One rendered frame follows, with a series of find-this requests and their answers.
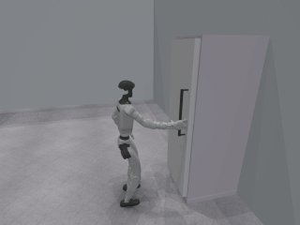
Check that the robot right upper arm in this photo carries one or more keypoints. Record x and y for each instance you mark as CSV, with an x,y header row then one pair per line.
x,y
131,112

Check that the robot left upper arm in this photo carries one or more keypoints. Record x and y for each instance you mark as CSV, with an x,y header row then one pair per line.
x,y
114,113

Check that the fridge door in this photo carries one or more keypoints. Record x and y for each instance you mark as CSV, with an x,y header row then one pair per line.
x,y
184,73

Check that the right robot forearm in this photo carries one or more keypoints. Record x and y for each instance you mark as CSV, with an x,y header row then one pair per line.
x,y
158,125

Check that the left robot foot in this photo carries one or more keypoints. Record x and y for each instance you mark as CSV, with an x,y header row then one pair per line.
x,y
126,186

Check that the robot right hand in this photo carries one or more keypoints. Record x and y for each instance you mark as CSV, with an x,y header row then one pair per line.
x,y
180,124

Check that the handle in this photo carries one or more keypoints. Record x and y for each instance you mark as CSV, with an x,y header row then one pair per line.
x,y
181,109

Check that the left robot thigh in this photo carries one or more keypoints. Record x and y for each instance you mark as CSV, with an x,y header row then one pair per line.
x,y
132,144

